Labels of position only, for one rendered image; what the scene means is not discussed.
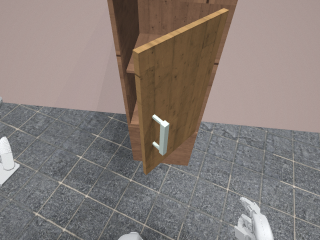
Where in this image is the robot right hand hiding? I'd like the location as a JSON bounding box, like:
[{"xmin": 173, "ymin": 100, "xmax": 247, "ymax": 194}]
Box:
[{"xmin": 234, "ymin": 197, "xmax": 274, "ymax": 240}]

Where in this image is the handle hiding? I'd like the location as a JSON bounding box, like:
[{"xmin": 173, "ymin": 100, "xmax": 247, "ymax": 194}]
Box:
[{"xmin": 152, "ymin": 114, "xmax": 170, "ymax": 156}]

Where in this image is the cupboard door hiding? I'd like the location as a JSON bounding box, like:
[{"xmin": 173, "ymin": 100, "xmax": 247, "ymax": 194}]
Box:
[{"xmin": 132, "ymin": 8, "xmax": 229, "ymax": 175}]

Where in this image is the robot left hand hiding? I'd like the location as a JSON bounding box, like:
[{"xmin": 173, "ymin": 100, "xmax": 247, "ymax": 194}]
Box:
[{"xmin": 0, "ymin": 97, "xmax": 20, "ymax": 187}]

